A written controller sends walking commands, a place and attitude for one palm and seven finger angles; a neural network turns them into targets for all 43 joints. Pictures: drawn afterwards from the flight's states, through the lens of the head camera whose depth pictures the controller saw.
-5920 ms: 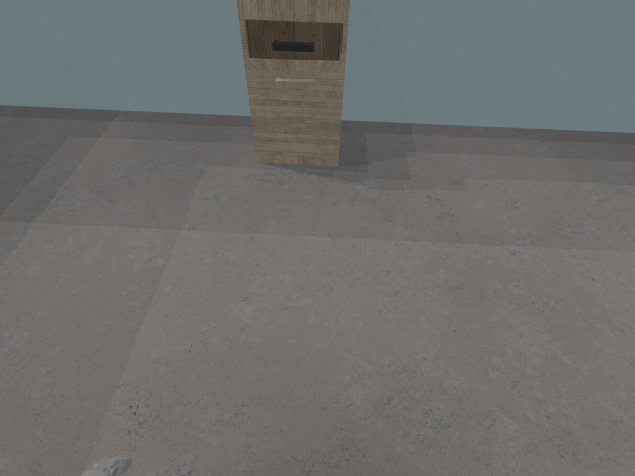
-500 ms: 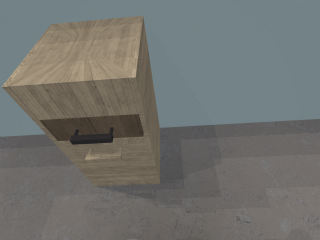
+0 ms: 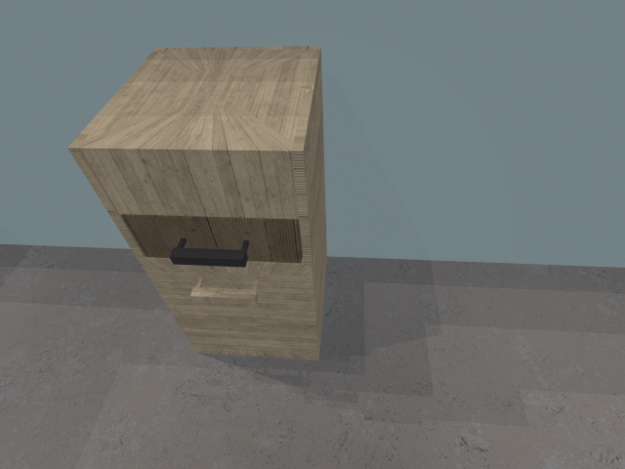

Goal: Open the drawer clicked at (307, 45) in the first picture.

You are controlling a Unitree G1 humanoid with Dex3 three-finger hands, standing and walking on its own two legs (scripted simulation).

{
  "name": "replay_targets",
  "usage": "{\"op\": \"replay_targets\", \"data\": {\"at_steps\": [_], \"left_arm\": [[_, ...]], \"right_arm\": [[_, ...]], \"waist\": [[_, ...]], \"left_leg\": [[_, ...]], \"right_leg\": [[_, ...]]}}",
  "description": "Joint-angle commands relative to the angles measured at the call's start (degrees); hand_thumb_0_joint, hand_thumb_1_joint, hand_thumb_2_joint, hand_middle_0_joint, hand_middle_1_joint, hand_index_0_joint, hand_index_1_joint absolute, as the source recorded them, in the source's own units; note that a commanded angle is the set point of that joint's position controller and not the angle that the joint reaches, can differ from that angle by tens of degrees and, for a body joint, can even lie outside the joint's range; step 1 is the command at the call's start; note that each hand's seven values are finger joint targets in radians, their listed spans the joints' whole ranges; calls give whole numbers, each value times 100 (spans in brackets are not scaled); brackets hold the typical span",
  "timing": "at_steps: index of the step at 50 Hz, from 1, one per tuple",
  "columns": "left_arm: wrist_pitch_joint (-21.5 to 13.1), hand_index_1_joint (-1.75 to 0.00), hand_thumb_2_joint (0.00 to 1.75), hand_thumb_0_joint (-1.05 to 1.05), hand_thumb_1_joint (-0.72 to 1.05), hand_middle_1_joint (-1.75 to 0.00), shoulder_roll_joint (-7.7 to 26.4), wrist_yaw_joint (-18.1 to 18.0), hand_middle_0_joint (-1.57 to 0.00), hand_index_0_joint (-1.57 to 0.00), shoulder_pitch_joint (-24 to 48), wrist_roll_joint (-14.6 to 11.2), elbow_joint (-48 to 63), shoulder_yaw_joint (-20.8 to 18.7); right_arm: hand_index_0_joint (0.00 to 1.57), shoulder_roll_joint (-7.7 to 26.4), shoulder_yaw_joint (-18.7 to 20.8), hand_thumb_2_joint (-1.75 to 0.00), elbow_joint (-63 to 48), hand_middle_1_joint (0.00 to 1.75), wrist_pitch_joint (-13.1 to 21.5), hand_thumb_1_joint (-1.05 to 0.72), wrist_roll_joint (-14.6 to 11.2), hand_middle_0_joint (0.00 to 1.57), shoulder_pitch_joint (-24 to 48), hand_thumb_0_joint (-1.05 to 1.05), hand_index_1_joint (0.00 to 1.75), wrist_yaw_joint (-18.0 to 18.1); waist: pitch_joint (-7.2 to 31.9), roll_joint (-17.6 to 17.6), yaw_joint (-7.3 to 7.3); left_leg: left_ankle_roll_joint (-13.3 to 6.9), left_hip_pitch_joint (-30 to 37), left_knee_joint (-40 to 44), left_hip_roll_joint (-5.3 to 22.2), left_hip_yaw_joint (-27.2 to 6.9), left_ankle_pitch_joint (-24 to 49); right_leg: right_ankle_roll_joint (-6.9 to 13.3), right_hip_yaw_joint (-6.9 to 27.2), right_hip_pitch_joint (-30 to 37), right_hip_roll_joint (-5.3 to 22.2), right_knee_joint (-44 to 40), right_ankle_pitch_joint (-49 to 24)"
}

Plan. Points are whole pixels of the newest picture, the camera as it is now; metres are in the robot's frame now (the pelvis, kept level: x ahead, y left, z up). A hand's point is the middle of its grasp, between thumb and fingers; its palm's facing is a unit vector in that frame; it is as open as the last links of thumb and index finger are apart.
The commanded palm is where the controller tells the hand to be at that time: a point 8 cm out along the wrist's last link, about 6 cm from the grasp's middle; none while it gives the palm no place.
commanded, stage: come to a stop and stand still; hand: left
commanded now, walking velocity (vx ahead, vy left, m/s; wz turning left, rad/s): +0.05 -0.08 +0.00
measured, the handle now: (211, 250) +0.56 +0.31 -0.17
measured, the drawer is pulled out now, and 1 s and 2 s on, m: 0.00 0.00 0.00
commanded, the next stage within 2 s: look again from close up in 1.42 s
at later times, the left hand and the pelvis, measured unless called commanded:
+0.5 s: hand out of the picture +0.03 +0.19 -0.19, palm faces +0.01 -0.98 -0.20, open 7.3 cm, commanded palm none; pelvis +0.03 +0.02 -0.01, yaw +0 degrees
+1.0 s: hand out of the picture +0.01 +0.16 -0.19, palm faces +0.05 -0.98 -0.18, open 7.3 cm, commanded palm none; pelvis +0.03 +0.00 -0.01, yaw +0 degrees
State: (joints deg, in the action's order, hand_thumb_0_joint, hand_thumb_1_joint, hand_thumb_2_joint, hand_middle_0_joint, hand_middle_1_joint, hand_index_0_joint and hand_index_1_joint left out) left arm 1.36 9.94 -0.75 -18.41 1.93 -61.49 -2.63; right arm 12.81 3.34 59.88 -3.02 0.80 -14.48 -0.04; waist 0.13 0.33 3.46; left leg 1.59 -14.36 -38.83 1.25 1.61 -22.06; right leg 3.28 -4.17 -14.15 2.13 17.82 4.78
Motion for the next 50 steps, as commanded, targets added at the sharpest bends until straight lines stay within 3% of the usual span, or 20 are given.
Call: {"op": "replay_targets", "data": {"at_steps": [1, 2, 3, 4, 5, 6, 8, 10, 13, 15, 17, 19, 21, 22, 23, 24, 29, 41, 50], "left_arm": [[-100, -30, 90, 0, 90, -30, 968, -89, -20, -20, 321, -55, 200, -206], [-86, -30, 90, 0, 90, -30, 813, -77, -20, -20, 267, -89, 132, -152], [-77, -30, 90, 0, 90, -30, 537, -62, -20, -20, 139, -144, 74, -70], [-63, -30, 90, 0, 90, -30, 222, -35, -20, -20, -97, -178, 47, 3], [-58, -30, 90, 0, 90, -30, 119, -45, -20, -20, -57, -126, 70, 37], [-67, -30, 90, 0, 90, -30, 129, -12, -20, -20, -52, -87, 69, 13], [1, -30, 90, 0, 90, -30, 219, 22, -20, -20, -142, -12, -178, -31], [-54, -30, 90, 0, 90, -30, 209, 44, -20, -20, -217, -41, -226, -15], [-127, -30, 90, 0, 90, -30, 119, 4, -20, -20, 20, -76, -168, 59], [-141, -30, 90, 0, 90, -30, 64, -33, -20, -20, 223, -122, -116, 101], [-166, -30, 90, 0, 90, -30, 49, -56, -20, -20, 229, -153, -117, 98], [-220, -30, 90, 0, 90, -30, 152, -78, -20, -20, -172, -171, -305, 89], [-268, -30, 90, 0, 90, -30, 277, -130, -20, -20, -455, -186, -462, 100], [-272, -30, 90, 0, 90, -30, 301, -141, -20, -20, -448, -183, -482, 122], [-286, -30, 90, 0, 90, -30, 286, -158, -20, -20, -375, -192, -486, 104], [-277, -30, 90, 0, 90, -30, 196, -175, -20, -20, -324, -201, -481, 134], [-252, -30, 90, 0, 90, -30, 186, -205, -20, -20, -157, -190, -397, 153], [-244, -30, 90, 0, 90, -30, 328, -181, -20, -20, -75, -175, -358, 159], [-260, -30, 90, 0, 90, -30, 375, -161, -20, -20, -113, -175, -345, 153]], "right_arm": [[20, -36, -104, -90, 186, 30, 222, -90, 2, 20, -1215, 0, 30, 67], [20, -43, -133, -90, 289, 30, 271, -90, 0, 20, -1369, 0, 30, 115], [20, 129, -131, -90, 285, 30, 334, -90, 39, 20, -1383, 0, 30, 170], [20, 434, -76, -90, 182, 30, 359, -90, 76, 20, -1163, 0, 30, 189], [20, 595, -97, -90, -12, 30, 317, -90, 63, 20, -788, 0, 30, 222], [20, 628, -131, -90, -109, 30, 315, -90, 104, 20, -531, 0, 30, 267], [20, 297, -222, -90, 50, 30, 388, -90, 44, 20, -269, 0, 30, 295], [20, 172, -272, -90, 131, 30, 437, -90, 11, 20, -438, 0, 30, 325], [20, 19, -300, -90, 360, 30, 503, -90, 2, 20, -878, 0, 30, 369], [20, -3, -301, -90, 479, 30, 510, -90, 19, 20, -1038, 0, 30, 392], [20, 35, -251, -90, 575, 30, 496, -90, 28, 20, -1181, 0, 30, 392], [20, 13, -221, -90, 574, 30, 490, -90, -27, 20, -1177, 0, 30, 381], [20, -248, -265, -90, 521, 30, 522, -90, -72, 20, -1101, 0, 30, 363], [20, -304, -264, -90, 531, 30, 524, -90, -71, 20, -1061, 0, 30, 347], [20, -297, -263, -90, 574, 30, 485, -90, -47, 20, -1094, 0, 30, 349], [20, -254, -246, -90, 604, 30, 468, -90, -37, 20, -1108, 0, 30, 346], [20, -268, -270, -90, 703, 30, 450, -90, -36, 20, -1103, 0, 30, 354], [20, -105, -287, -90, 604, 30, 364, -90, -22, 20, -718, 0, 30, 342], [20, -20, -302, -90, 549, 30, 358, -90, -22, 20, -668, 0, 30, 328]], "waist": [[13, -943, -519], [-22, -605, -554], [-222, 122, -525], [-447, 1242, -401], [-927, 1325, -326], [-1003, 947, -216], [-1027, 1035, -112], [-884, 797, -127], [-635, 811, -311], [-537, 813, -413], [-366, 690, -438], [-24, 447, -326], [145, 82, -299], [103, 22, -316], [131, -435, -351], [75, -581, -344], [-41, -122, -359], [-356, 27, -376], [-302, -11, -374]], "left_leg": [[-168, 1032, 1592, -175, 302, 535], [-193, 1355, 2075, -137, 199, 667], [-300, 1171, 2666, 363, -467, 179], [-511, 638, 3317, 1338, -1706, -1054], [-725, -226, 3781, 1829, -2264, -1762], [-900, -840, 3824, 1844, -2256, -1822], [-613, -631, 3645, 1276, -1515, -880], [-622, -126, 3357, 1048, -1078, 80], [-812, 719, 2748, 1031, -794, 2619], [-947, 906, 2380, 1146, -778, 3891], [-902, 1184, 1976, 1080, -748, 4539], [-600, 948, 1514, 837, -569, 4191], [-301, 195, 1576, 487, -298, 2683], [-250, 156, 1690, 403, -281, 2334], [-205, 225, 1717, 420, -274, 2296], [-198, 313, 1714, 437, -267, 2346], [-218, 650, 1743, 518, -243, 2820], [-185, 770, 1836, 525, -219, 2181], [-173, 759, 1893, 510, -223, 1838]], "right_leg": [[68, 1201, -442, 939, -1052, 2600], [-75, 1020, -638, 697, -732, 2553], [-181, 761, -894, 370, 20, 2336], [-275, 280, -1152, 4, 1069, 1811], [-292, 148, -1174, -105, 1670, 1864], [-309, 317, -892, -79, 2218, 1703], [-366, 544, -926, -34, 2768, 1317], [-421, 524, -1149, -30, 2990, 1118], [-500, 386, -1150, 41, 2525, 1325], [-499, 314, -829, 71, 1959, 1646], [-447, 212, -477, 23, 1154, 1432], [-382, 306, 444, 105, 259, -67], [-154, 747, 1354, 624, 584, -1882], [-85, 709, 1384, 713, 710, -2227], [-36, 711, 1373, 581, 807, -2345], [-47, 642, 1250, 516, 820, -2277], [-94, 580, 977, 423, 705, -1781], [-71, 701, 719, 426, 374, -1382], [-75, 738, 762, 411, 201, -1038]]}}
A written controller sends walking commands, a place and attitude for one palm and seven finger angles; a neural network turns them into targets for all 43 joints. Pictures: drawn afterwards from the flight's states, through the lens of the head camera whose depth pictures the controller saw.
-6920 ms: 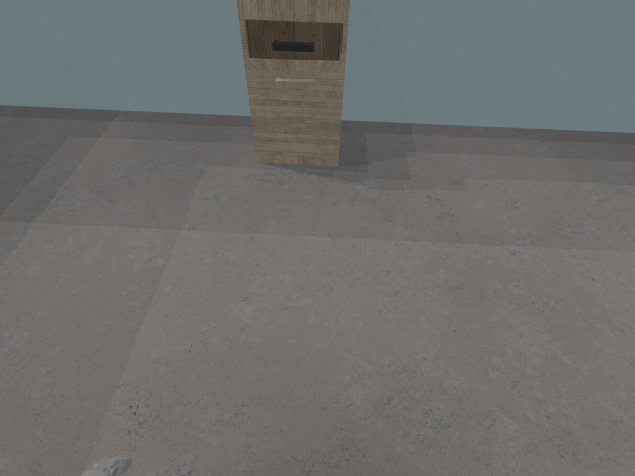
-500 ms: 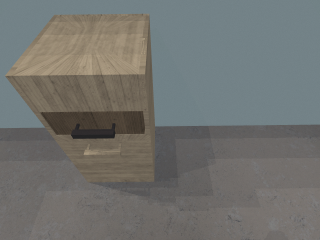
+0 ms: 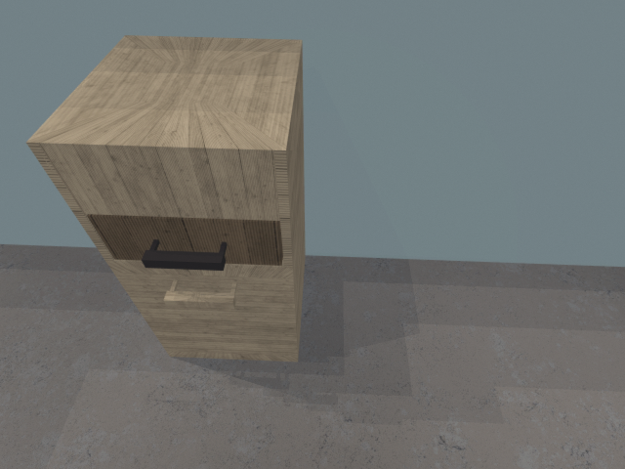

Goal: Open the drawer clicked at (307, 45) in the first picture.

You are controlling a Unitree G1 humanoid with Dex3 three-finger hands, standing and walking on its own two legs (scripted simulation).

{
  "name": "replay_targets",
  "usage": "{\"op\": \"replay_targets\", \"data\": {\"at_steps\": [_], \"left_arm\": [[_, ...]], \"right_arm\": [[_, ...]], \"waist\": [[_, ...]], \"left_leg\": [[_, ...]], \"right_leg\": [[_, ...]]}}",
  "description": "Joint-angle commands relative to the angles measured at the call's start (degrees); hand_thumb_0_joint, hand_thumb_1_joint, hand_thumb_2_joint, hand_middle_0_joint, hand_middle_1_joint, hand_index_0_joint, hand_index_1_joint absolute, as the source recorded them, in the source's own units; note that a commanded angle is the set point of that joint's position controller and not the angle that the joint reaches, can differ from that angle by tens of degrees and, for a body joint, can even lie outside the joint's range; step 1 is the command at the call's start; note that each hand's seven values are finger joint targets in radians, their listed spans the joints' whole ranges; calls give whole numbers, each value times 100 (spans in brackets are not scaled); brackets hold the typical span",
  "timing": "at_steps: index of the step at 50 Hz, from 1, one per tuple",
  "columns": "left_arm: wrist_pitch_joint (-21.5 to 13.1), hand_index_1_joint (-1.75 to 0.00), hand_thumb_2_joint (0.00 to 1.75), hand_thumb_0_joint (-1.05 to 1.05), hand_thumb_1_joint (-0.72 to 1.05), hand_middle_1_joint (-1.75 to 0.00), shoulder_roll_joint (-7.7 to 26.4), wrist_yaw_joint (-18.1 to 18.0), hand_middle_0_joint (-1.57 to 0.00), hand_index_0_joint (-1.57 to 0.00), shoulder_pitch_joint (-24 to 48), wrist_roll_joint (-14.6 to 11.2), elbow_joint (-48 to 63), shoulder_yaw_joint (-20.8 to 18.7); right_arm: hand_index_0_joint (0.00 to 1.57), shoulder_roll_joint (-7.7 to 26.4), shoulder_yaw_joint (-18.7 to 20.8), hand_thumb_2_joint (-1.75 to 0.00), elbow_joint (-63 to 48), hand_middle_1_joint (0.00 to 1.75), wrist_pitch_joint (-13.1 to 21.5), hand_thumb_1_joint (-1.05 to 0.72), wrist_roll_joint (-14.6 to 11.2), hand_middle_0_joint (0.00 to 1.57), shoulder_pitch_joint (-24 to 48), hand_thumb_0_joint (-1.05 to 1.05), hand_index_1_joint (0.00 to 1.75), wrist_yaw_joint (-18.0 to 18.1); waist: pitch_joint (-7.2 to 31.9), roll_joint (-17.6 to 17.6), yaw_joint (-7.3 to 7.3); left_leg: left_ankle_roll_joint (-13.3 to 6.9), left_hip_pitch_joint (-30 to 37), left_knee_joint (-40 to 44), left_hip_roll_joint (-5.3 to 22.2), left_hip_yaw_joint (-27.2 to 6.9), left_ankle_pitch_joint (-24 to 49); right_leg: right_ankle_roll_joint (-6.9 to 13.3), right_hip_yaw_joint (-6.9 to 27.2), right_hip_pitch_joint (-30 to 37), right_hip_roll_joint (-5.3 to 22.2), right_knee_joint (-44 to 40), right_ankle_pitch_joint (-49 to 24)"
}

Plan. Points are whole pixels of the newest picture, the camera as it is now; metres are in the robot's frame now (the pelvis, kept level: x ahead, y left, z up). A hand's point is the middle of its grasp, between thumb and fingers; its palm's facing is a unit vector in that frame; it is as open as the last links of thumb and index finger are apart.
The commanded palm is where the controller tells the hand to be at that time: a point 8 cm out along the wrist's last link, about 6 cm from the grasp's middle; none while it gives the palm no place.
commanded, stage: come to a stop and stand still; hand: left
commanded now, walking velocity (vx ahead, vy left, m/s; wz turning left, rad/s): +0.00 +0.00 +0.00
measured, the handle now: (187, 252) +0.54 +0.31 -0.15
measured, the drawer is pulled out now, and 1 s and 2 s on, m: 0.00 0.00 0.00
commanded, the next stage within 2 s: look again from close up in 0.42 s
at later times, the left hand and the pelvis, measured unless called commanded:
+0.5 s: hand out of the picture -0.03 +0.17 -0.17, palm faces +0.03 -0.98 -0.18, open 7.4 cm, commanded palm none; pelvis -0.03 +0.01 +0.00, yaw -1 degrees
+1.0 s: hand out of the picture -0.03 +0.21 -0.18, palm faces +0.01 -0.98 -0.20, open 7.4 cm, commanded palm none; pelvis -0.04 +0.04 +0.00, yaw -1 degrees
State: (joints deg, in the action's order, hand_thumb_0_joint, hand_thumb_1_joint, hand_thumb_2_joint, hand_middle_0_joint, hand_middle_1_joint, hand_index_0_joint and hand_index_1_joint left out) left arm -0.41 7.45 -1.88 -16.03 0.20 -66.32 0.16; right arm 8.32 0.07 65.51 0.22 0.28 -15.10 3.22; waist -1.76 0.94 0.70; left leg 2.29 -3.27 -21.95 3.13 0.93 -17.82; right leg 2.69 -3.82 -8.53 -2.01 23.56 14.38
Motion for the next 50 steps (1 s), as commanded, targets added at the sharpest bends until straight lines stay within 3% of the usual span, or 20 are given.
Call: {"op": "replay_targets", "data": {"at_steps": [1, 12, 25, 26, 27, 28, 29, 30, 31, 34, 37, 39, 50], "left_arm": [[-81, -30, 90, 0, 90, -30, 621, -45, -20, -20, -364, -8, 134, -118], [-62, -30, 90, 0, 90, -30, 593, -30, -20, -20, -372, -3, 170, -130], [-81, -30, 90, 0, 90, -30, 658, -29, -20, -20, -347, 6, 212, -157], [-269, -30, 90, 0, 90, -30, 727, -262, -20, -20, -843, 79, 48, -119], [-309, -30, 90, 0, 90, -30, 1025, -215, -20, -20, -789, 65, 288, -184], [-314, -30, 90, 0, 90, -30, 913, -158, -20, -20, -484, 65, 379, -140], [-297, -30, 90, 0, 90, -30, 896, -120, -20, -20, -242, 45, 406, -125], [-261, -30, 90, 0, 90, -30, 782, -89, -20, -20, -204, 36, 453, -122], [-235, -30, 90, 0, 90, -30, 680, -77, -20, -20, -205, 31, 486, -112], [-139, -30, 90, 0, 90, -30, 608, -28, -20, -20, -193, 36, 482, -66], [-114, -30, 90, 0, 90, -30, 534, -5, -20, -20, -291, 38, 461, -40], [-94, -30, 90, 0, 90, -30, 537, 2, -20, -20, -285, 44, 460, -33], [-96, -30, 90, 0, 90, -30, 531, 7, -20, -20, -415, 43, 439, -51]], "right_arm": [[20, 440, 20, -90, -12, 30, 35, -90, 29, 20, -592, 0, 30, 3], [20, 402, 19, -90, 12, 30, 41, -90, 41, 20, -750, 0, 30, -36], [20, 463, 47, -90, 16, 30, 93, -90, 31, 20, -874, 0, 30, -46], [20, 537, 39, -90, -396, 30, 206, -90, 10, 20, 2, 0, 30, -156], [20, 239, 54, -90, -627, 30, 104, -90, 1, 20, -503, 0, 30, -146], [20, 236, 63, -90, -569, 30, 103, -90, 19, 20, -644, 0, 30, -149], [20, 183, 31, -90, -486, 30, 81, -90, 35, 20, -857, 0, 30, -182], [20, 251, 18, -90, -472, 30, 109, -90, 66, 20, -1014, 0, 30, -198], [20, 332, 16, -90, -488, 30, 140, -90, 87, 20, -1005, 0, 30, -197], [20, 435, -4, -90, -581, 30, 159, -90, 82, 20, -822, 0, 30, -173], [20, 535, -10, -90, -618, 30, 187, -90, 76, 20, -762, 0, 30, -151], [20, 567, -18, -90, -599, 30, 184, -90, 77, 20, -779, 0, 30, -151], [20, 545, -39, -90, -409, 30, 214, -90, 62, 20, -770, 0, 30, -129]], "waist": [[-174, -49, -91], [-419, -111, -58], [-365, -23, -53], [-486, -274, 273], [236, -375, -115], [176, 2, -226], [306, 69, -310], [261, 168, -298], [169, 196, -259], [-338, 334, -137], [-452, -37, -71], [-596, -20, -67], [-291, -84, -46]], "left_leg": [[-244, -358, 220, 325, -152, 1364], [-278, -592, 367, 286, -198, 815], [-302, -701, 437, 318, -245, 807], [-118, -1358, -952, 260, 191, 738], [-204, -1176, -1066, 54, -104, -462], [-232, -979, -879, 34, -54, -392], [-263, -757, -640, 65, -41, 17], [-316, -802, -469, 94, -198, 269], [-370, -941, -363, 203, -297, 502], [-455, -1451, 93, 316, -526, 283], [-495, -1559, 276, 319, -584, 231], [-499, -1636, 394, 315, -609, 66], [-512, -1248, 317, 261, -467, 470]], "right_leg": [[-11, 714, 146, 826, -404, -1913], [-33, 758, -60, 747, -633, -688], [-23, 707, -23, 762, -544, -717], [-232, 994, 18, 1206, -142, -3824], [56, 1481, 234, 1604, -289, -3086], [251, 1265, -89, 1496, -340, -2232], [277, 1017, -326, 1267, -292, -1002], [196, 852, -489, 993, -163, -91], [132, 771, -521, 820, -64, 55], [37, 631, -461, 649, 110, 140], [-14, 608, -373, 619, 190, -110], [-33, 583, -428, 611, 196, -50], [-65, 618, -292, 687, 197, -472]]}}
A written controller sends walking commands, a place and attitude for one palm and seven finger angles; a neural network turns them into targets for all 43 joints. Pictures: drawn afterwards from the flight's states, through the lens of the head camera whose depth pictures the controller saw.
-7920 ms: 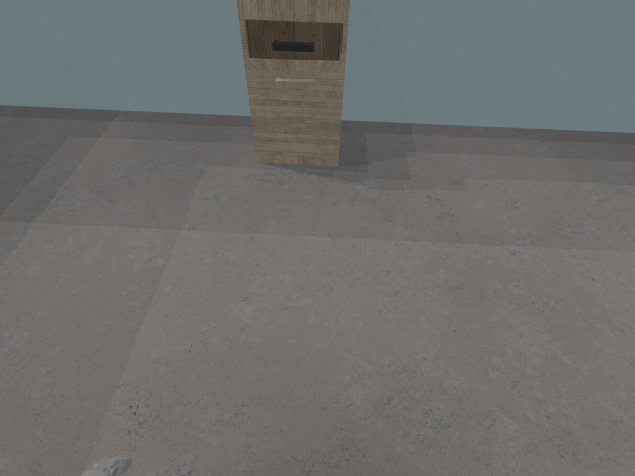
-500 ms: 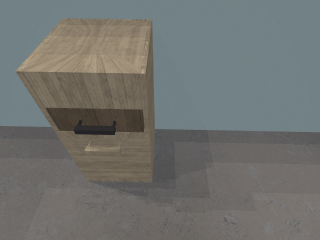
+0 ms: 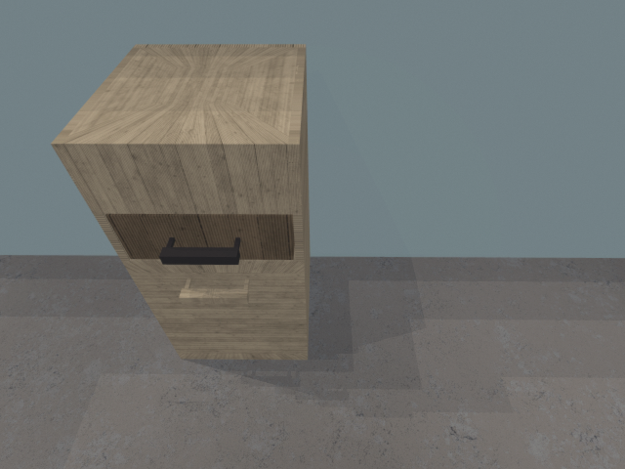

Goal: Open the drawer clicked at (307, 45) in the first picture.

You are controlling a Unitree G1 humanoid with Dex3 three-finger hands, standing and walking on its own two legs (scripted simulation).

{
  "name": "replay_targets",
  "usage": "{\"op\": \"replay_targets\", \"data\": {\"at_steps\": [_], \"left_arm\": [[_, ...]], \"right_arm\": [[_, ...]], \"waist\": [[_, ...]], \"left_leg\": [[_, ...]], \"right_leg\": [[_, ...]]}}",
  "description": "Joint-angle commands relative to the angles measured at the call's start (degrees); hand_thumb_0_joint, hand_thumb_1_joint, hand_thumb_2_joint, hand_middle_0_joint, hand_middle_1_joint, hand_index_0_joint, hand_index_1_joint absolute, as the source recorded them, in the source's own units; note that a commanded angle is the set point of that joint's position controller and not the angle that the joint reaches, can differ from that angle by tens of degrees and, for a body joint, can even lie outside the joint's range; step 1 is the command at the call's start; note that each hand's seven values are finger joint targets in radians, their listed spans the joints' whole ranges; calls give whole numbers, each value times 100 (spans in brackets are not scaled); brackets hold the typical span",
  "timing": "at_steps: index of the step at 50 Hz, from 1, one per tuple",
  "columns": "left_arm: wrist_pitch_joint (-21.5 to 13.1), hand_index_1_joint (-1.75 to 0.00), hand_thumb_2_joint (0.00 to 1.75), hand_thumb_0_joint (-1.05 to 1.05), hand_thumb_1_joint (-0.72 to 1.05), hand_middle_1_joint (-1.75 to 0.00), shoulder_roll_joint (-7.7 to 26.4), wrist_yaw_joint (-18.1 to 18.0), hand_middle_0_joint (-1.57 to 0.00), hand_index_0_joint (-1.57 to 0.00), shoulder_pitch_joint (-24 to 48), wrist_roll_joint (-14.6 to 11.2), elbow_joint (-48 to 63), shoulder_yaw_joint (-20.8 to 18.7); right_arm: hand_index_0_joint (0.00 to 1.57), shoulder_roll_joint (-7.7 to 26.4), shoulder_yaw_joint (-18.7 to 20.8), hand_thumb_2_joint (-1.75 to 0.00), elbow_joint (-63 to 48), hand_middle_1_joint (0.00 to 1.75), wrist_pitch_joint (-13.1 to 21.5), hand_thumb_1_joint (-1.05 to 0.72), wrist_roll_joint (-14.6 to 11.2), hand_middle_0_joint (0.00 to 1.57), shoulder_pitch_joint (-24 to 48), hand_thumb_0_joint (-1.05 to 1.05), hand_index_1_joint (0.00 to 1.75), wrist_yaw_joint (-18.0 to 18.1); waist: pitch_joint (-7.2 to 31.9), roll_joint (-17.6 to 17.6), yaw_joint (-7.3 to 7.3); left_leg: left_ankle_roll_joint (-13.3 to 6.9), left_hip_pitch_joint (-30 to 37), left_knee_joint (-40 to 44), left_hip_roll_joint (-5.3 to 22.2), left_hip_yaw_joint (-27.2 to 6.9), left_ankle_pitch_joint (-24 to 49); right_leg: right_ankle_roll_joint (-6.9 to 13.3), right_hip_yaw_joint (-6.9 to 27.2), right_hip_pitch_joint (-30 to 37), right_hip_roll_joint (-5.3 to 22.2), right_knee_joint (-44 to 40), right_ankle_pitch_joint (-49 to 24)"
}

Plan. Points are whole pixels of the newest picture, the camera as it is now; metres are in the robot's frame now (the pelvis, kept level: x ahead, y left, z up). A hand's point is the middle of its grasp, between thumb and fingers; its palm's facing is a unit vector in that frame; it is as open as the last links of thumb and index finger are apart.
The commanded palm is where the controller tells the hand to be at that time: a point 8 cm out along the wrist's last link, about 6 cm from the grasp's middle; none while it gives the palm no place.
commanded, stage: look again from close up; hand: left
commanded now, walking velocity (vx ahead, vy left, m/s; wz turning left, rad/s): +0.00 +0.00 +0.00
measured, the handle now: (202, 248) +0.57 +0.28 -0.15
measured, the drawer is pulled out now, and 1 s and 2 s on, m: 0.00 0.00 0.00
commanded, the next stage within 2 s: shuffle to correct the standing spot in 0.02 s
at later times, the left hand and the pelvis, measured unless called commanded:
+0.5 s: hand out of the picture +0.01 +0.18 -0.19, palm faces +0.06 -0.99 -0.16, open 7.4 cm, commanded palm none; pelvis +0.04 +0.02 -0.01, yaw +0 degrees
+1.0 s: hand out of the picture +0.12 +0.19 -0.17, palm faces +0.07 -0.98 -0.21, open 7.2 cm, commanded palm none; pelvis +0.06 +0.01 +0.00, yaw +0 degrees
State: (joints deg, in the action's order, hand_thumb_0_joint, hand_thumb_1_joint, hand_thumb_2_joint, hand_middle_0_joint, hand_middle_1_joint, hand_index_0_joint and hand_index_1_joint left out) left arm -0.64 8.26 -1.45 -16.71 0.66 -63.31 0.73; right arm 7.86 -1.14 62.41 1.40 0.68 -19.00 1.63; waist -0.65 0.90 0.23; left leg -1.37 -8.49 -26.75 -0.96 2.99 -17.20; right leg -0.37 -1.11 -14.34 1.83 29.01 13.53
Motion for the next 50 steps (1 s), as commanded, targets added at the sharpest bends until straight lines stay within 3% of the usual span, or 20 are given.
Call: {"op": "replay_targets", "data": {"at_steps": [1, 6, 9, 12, 16, 19, 21, 22, 23, 26, 31, 34, 36, 37, 38, 39, 43, 44, 46, 50], "left_arm": [[-76, -30, 90, 0, 90, -30, 451, -33, -20, -20, -353, -1, 118, -106], [-90, -30, 90, 0, 90, -30, 438, -32, -20, -20, -410, -1, 68, -111], [-94, -30, 90, 0, 90, -30, 503, -21, -20, -20, -466, 38, 81, -166], [-93, -30, 90, 0, 90, -30, 602, -4, -20, -20, -552, 55, 103, -242], [-93, -30, 90, 0, 90, -30, 820, -24, -20, -20, -756, 63, 160, -395], [-98, -30, 90, 0, 90, -30, 809, -41, -20, -20, -529, 79, 290, -457], [-60, -30, 90, 0, 90, -30, 525, -13, -20, -20, -330, 76, 395, -412], [-50, -30, 90, 0, 90, -30, 313, -4, -20, -20, -178, 92, 460, -355], [-62, -30, 90, 0, 90, -30, 242, -25, -20, -20, 43, 107, 544, -304], [-100, -30, 90, 0, 90, -30, 229, -5, -20, -20, 371, 55, 604, -315], [-14, -30, 90, 0, 90, -30, 135, -26, -20, -20, 50, -5, 452, -271], [-78, -30, 90, 0, 90, -30, 439, -68, -20, -20, -534, 6, 268, -323], [-134, -30, 90, 0, 90, -30, 839, -106, -20, -20, -771, 5, 182, -382], [-133, -30, 90, 0, 90, -30, 925, -117, -20, -20, -743, -12, 172, -353], [-125, -30, 90, 0, 90, -30, 905, -137, -20, -20, -526, 24, 265, -344], [-85, -30, 90, 0, 90, -30, 751, -173, -20, -20, -174, 60, 359, -311], [1, -30, 90, 0, 90, -30, 802, -110, -20, -20, 357, 14, 627, -343], [22, -30, 90, 0, 90, -30, 740, -97, -20, -20, 369, -16, 657, -350], [84, -30, 90, 0, 90, -30, 508, -57, -20, -20, 242, -41, 718, -348], [59, -30, 90, 0, 90, -30, 497, -27, -20, -20, 16, 22, 549, -297]], "right_arm": [[20, 580, 82, -90, -69, 30, 95, -90, 18, 20, -359, 0, 30, 33], [20, 526, 82, -90, 7, 30, 93, -90, 8, 20, -363, 0, 30, 46], [20, 550, 94, -90, 37, 30, 45, -90, 23, 20, -418, 0, 30, 20], [20, 484, 104, -90, -30, 30, 5, -90, 49, 20, -403, 0, 30, -12], [20, 369, 123, -90, -144, 30, -22, -90, 60, 20, -406, 0, 30, -39], [20, 326, 118, -90, -83, 30, 32, -90, 44, 20, -667, 0, 30, -37], [20, 557, 140, -90, 65, 30, 116, -90, 64, 20, -1025, 0, 30, -35], [20, 808, 191, -90, 115, 30, 128, -90, 80, 20, -1247, 0, 30, 5], [20, 807, 194, -90, 152, 30, 115, -90, 83, 20, -1377, 0, 30, 49], [20, 643, 125, -90, 20, 30, 146, -90, 112, 20, -1166, 0, 30, 111], [20, 713, 154, -90, -82, 30, 162, -90, 25, 20, -562, 0, 30, 183], [20, 716, 208, -90, -76, 30, 137, -90, -38, 20, -482, 0, 30, 179], [20, 483, 250, -90, -92, 30, 81, -90, -85, 20, -680, 0, 30, 148], [20, 246, 228, -90, -69, 30, 20, -90, -107, 20, -684, 0, 30, 130], [20, 164, 231, -90, -99, 30, -55, -90, -106, 20, -523, 0, 30, 128], [20, 104, 230, -90, -94, 30, -105, -90, -88, 20, -465, 0, 30, 118], [20, -34, 221, -90, 144, 30, -132, -90, -52, 20, -814, 0, 30, 35], [20, 15, 225, -90, 201, 30, -99, -90, -32, 20, -883, 0, 30, 30], [20, 365, 238, -90, -4, 30, -41, -90, 55, 20, -426, 0, 30, 49], [20, 368, 188, -90, -185, 30, -52, -90, 27, 20, 2, 0, 30, 31]], "waist": [[-387, -70, -3], [-319, -34, -12], [-362, -69, 13], [-573, -245, 56], [-623, -1049, 98], [-454, -681, -53], [-325, 412, -156], [-301, 1251, -235], [-476, 1595, -307], [-575, 620, -254], [-296, 364, 94], [182, 108, 315], [595, -668, 203], [631, -1086, 159], [512, -1518, 148], [295, -1449, 40], [89, -701, -244], [10, -368, -224], [-164, 705, 23], [-537, 250, 132]], "left_leg": [[-143, -704, 775, 658, -657, 427], [-126, -570, 662, 642, -556, 613], [-141, -684, 470, 532, -454, -123], [-116, -973, 106, 345, -281, -503], [-34, -1380, -828, 111, 24, -595], [-31, -746, -235, 190, -9, -316], [-233, -67, 375, 689, -570, 986], [-564, 343, 581, 1256, -1199, 2241], [-923, 819, 732, 1583, -1560, 3509], [-1211, 1003, 424, 1687, -1325, 5345], [-699, 481, 367, 1342, -678, 6102], [-316, 362, -314, 1036, -526, 5111], [-7, -755, -1051, 338, -272, 1546], [96, -925, -1452, 104, -219, -798], [97, -951, -1849, 210, -257, -1703], [96, -886, -1845, 267, -329, -1678], [167, -25, 43, 209, -22, 161], [153, 68, 352, 280, -106, 544], [-142, -631, 739, 989, -842, 954], [-27, -1229, 807, 788, -578, 31]], "right_leg": [[243, 362, 292, 313, -353, -419], [263, 391, 312, 346, -363, -625], [375, 537, 275, 394, -357, 214], [539, 938, 148, 602, -597, 958], [899, 1784, 239, 1256, -1227, 1339], [872, 1257, -10, 1156, -720, 420], [542, 260, -361, 367, 470, 103], [327, -438, -920, -56, 1349, 643], [241, -502, -1751, -166, 2042, 1842], [286, -229, -1992, 196, 2501, 1901], [188, -356, -517, 60, 1030, 399], [275, -104, 605, 135, -197, -1377], [1004, 1170, 1605, 1404, 283, -4809], [1407, 1300, 1610, 1861, -4, -5541], [1602, 1373, 1198, 1933, -249, -5385], [1554, 1126, 805, 1772, -383, -4801], [865, 564, -96, 1088, -347, -2002], [691, 428, -204, 828, -184, -1347], [321, 165, -121, 268, -138, -295], [302, 362, 312, 348, -591, -168]]}}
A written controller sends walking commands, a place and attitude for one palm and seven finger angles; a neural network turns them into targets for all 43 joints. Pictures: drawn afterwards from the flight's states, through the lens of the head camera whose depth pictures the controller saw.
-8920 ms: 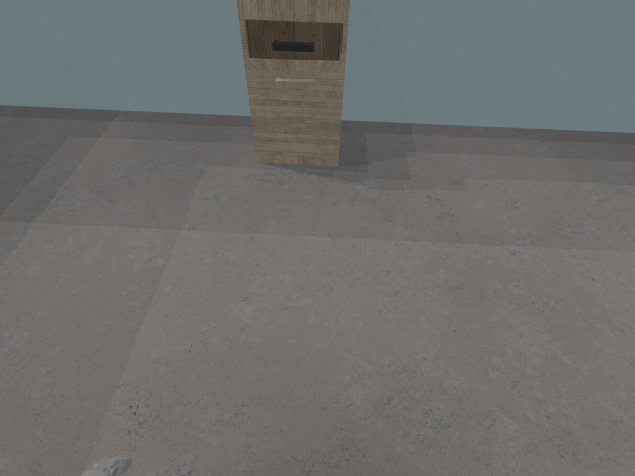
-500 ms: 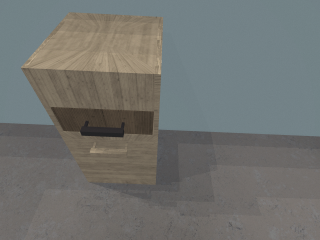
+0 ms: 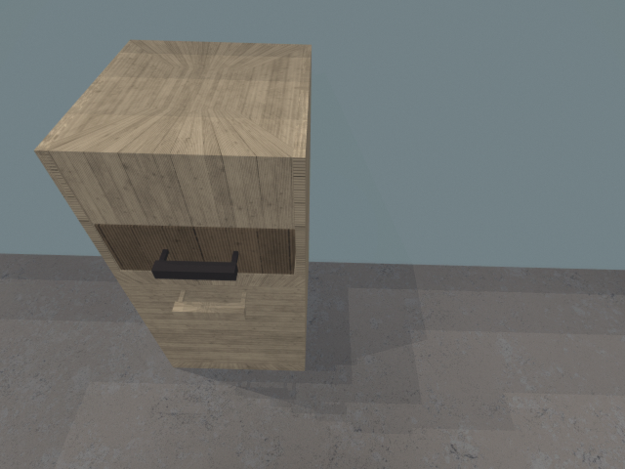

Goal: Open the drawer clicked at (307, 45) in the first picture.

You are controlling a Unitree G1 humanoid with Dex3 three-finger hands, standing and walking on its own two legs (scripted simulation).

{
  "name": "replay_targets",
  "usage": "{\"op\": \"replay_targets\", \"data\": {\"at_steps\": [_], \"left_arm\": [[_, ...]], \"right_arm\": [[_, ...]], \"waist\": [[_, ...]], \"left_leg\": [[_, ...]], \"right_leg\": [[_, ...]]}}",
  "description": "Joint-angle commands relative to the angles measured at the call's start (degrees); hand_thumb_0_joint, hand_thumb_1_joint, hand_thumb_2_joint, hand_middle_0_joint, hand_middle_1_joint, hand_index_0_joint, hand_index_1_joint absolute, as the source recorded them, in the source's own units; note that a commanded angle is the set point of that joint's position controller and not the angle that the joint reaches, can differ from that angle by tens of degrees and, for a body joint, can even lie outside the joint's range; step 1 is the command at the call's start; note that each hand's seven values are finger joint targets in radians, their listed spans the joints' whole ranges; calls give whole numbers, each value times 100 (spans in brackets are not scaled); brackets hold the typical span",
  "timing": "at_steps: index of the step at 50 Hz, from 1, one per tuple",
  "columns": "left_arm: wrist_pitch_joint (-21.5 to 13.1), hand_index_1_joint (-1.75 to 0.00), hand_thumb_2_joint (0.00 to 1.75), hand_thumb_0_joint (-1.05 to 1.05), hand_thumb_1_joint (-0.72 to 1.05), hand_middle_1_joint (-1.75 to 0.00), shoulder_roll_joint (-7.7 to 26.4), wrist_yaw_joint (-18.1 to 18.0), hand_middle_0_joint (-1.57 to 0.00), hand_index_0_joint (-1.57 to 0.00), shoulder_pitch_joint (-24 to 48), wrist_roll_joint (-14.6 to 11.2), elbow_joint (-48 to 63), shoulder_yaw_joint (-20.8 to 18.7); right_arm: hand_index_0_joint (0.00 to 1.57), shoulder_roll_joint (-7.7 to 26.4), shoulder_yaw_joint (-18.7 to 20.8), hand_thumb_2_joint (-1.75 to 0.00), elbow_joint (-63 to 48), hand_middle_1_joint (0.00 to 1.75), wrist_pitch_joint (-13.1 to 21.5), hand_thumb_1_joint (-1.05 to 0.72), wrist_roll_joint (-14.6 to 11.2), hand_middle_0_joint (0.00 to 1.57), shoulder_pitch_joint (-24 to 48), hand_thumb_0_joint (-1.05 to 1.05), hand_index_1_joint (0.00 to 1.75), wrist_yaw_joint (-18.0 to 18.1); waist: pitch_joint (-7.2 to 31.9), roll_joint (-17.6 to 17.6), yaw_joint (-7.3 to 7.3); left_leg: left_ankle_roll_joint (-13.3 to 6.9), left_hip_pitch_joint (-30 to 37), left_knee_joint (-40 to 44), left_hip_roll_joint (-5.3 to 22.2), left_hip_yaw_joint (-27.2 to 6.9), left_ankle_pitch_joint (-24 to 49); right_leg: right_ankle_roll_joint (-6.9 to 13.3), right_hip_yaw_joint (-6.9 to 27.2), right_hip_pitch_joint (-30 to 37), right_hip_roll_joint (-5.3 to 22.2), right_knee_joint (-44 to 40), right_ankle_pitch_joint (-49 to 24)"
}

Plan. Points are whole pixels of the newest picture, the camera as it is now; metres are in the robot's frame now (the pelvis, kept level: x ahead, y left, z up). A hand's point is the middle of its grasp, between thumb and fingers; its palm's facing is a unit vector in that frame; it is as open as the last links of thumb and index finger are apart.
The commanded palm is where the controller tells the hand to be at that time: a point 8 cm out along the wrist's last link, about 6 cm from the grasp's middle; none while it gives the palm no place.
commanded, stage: come to a stop and stand still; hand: left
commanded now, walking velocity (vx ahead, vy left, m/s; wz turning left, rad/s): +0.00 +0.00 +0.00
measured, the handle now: (198, 262) +0.51 +0.27 -0.15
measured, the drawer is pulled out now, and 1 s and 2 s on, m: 0.00 0.00 0.00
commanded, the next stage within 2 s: look again from close up in 1.40 s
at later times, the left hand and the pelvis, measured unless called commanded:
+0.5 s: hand out of the picture -0.01 +0.20 -0.16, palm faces +0.01 -0.97 -0.22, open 7.4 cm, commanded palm none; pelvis -0.01 +0.03 +0.01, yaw -1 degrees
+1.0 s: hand out of the picture +0.00 +0.17 -0.16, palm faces +0.02 -0.98 -0.19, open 7.3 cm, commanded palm none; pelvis +0.01 +0.01 +0.01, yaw -1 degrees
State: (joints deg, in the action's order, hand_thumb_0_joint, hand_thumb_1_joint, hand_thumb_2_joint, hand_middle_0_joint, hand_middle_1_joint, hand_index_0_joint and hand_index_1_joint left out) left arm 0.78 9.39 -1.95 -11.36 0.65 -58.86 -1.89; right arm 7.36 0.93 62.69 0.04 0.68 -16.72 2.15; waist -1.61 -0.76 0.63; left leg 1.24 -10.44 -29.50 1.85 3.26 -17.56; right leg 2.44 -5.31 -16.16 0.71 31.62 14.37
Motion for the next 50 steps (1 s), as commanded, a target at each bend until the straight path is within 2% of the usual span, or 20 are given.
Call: {"op": "replay_targets", "data": {"at_steps": [1, 2, 3, 4, 5, 6, 7, 8, 9, 10, 12, 13, 14, 18, 20, 26, 33, 37, 42, 50], "left_arm": [[-110, -30, 90, 0, 90, -30, 404, 31, -20, -20, -568, 14, 68, -27], [-232, -30, 90, 0, 90, -30, 770, -236, -20, -20, -1283, 17, -188, -61], [-323, -30, 90, 0, 90, -30, 1031, -191, -20, -20, -934, 31, 69, -39], [-330, -30, 90, 0, 90, -30, 1063, -124, -20, -20, -650, 28, 175, -43], [-307, -30, 90, 0, 90, -30, 1008, -105, -20, -20, -429, 49, 256, -41], [-285, -30, 90, 0, 90, -30, 941, -86, -20, -20, -301, 46, 312, -34], [-262, -30, 90, 0, 90, -30, 832, -71, -20, -20, -261, 27, 309, 3], [-240, -30, 90, 0, 90, -30, 722, -52, -20, -20, -275, 9, 296, 38], [-201, -30, 90, 0, 90, -30, 669, -37, -20, -20, -341, 8, 280, 55], [-175, -30, 90, 0, 90, -30, 587, -20, -20, -20, -427, 11, 230, 83], [-176, -30, 90, 0, 90, -30, 499, 8, -20, -20, -634, 16, 117, 136], [-180, -30, 90, 0, 90, -30, 463, 17, -20, -20, -724, 12, 54, 154], [-180, -30, 90, 0, 90, -30, 479, 22, -20, -20, -735, 12, 19, 167], [-202, -30, 90, 0, 90, -30, 456, 22, -20, -20, -849, 0, -65, 181], [-207, -30, 90, 0, 90, -30, 433, 18, -20, -20, -885, -6, -108, 186], [-261, -30, 90, 0, 90, -30, 390, 2, -20, -20, -941, -15, -254, 193], [-293, -30, 90, 0, 90, -30, 317, -21, -20, -20, -976, -22, -420, 195], [-290, -30, 90, 0, 90, -30, 275, -29, -20, -20, -1009, -22, -486, 199], [-304, -30, 90, 0, 90, -30, 265, -31, -20, -20, -1022, -20, -524, 193], [-305, -30, 90, 0, 90, -30, 262, -39, -20, -20, -1023, -20, -511, 183]], "right_arm": [[20, 404, -27, -90, -197, 30, 88, -90, 28, 20, -305, 0, 30, -20], [20, 827, 104, -90, -591, 30, 132, -90, -29, 20, 434, 0, 30, -45], [20, 410, 69, -90, -758, 30, 52, -90, -49, 20, -84, 0, 30, -78], [20, 396, 36, -90, -709, 30, -23, -90, -7, 20, -141, 0, 30, -103], [20, 412, 31, -90, -693, 30, -33, -90, 4, 20, -355, 0, 30, -130], [20, 438, 31, -90, -616, 30, -6, -90, 25, 20, -610, 0, 30, -154], [20, 501, 18, -90, -578, 30, 37, -90, 32, 20, -684, 0, 30, -166], [20, 589, 16, -90, -586, 30, 78, -90, 47, 20, -681, 0, 30, -161], [20, 653, 7, -90, -642, 30, 95, -90, 60, 20, -634, 0, 30, -161], [20, 727, -4, -90, -692, 30, 97, -90, 64, 20, -431, 0, 30, -152], [20, 798, -33, -90, -736, 30, 109, -90, 58, 20, -292, 0, 30, -135], [20, 822, -49, -90, -731, 30, 120, -90, 55, 20, -296, 0, 30, -127], [20, 797, -59, -90, -684, 30, 125, -90, 53, 20, -338, 0, 30, -127], [20, 804, -104, -90, -545, 30, 142, -90, 39, 20, -464, 0, 30, -123], [20, 805, -121, -90, -433, 30, 156, -90, 46, 20, -528, 0, 30, -123], [20, 680, -161, -90, -195, 30, 198, -90, 21, 20, -626, 0, 30, -106], [20, 542, -193, -90, 54, 30, 217, -90, 7, 20, -718, 0, 30, -67], [20, 484, -204, -90, 134, 30, 203, -90, 9, 20, -706, 0, 30, -51], [20, 444, -195, -90, 202, 30, 190, -90, 9, 20, -730, 0, 30, -40], [20, 416, -192, -90, 251, 30, 178, -90, 5, 20, -712, 0, 30, -28]], "waist": [[-367, 254, 56], [-193, 51, 344], [577, -50, -109], [450, 34, -121], [460, -148, -274], [378, -116, -368], [194, 58, -386], [26, 319, -340], [-74, 561, -254], [-321, 677, -152], [-546, 361, -52], [-560, 259, -35], [-626, 283, -40], [-526, -4, -48], [-425, 122, -40], [-184, 19, -49], [-217, 93, -77], [-328, 120, -64], [-299, 38, -86], [-288, 100, -85]], "left_leg": [[-264, -836, 1016, 439, -508, 137], [-17, -764, -483, 360, -3, 328], [-52, -662, -645, 129, -176, -709], [-123, -471, -626, 136, -130, -763], [-146, -239, -381, 106, -89, -657], [-192, -18, -104, 54, -154, -243], [-244, 53, 213, 126, -279, -4], [-313, -126, 465, 317, -477, 138], [-384, -464, 761, 499, -690, 3], [-419, -884, 1054, 571, -852, -400], [-438, -1259, 1310, 554, -908, -758], [-432, -1234, 1352, 515, -875, -784], [-432, -1240, 1429, 500, -870, -804], [-413, -992, 1409, 415, -768, -637], [-418, -890, 1485, 445, -799, -603], [-387, -550, 1304, 400, -617, 111], [-332, -321, 1156, 394, -476, 693], [-316, -315, 1151, 393, -445, 707], [-291, -239, 1092, 385, -390, 715], [-259, -189, 1090, 403, -371, 774]], "right_leg": [[40, 858, 450, 514, -967, -284], [-103, 1224, 595, 1019, -636, -3531], [301, 1815, 725, 1613, -971, -2517], [525, 1841, 403, 1581, -1223, -1198], [558, 1620, 71, 1396, -1359, 68], [455, 1383, -228, 1166, -1318, 775], [325, 1172, -438, 904, -1123, 939], [179, 922, -426, 647, -915, 849], [92, 719, -253, 469, -774, 820], [25, 623, -87, 370, -684, 722], [-12, 575, 239, 333, -615, 349], [-8, 624, 277, 356, -655, 291], [-14, 593, 305, 365, -676, 252], [-38, 698, 310, 448, -813, 217], [-47, 650, 356, 435, -767, 100], [-43, 697, 513, 521, -825, -329], [-11, 712, 545, 568, -854, -749], [2, 727, 540, 564, -901, -815], [23, 766, 550, 583, -973, -887], [31, 766, 610, 567, -1016, -1012]]}}
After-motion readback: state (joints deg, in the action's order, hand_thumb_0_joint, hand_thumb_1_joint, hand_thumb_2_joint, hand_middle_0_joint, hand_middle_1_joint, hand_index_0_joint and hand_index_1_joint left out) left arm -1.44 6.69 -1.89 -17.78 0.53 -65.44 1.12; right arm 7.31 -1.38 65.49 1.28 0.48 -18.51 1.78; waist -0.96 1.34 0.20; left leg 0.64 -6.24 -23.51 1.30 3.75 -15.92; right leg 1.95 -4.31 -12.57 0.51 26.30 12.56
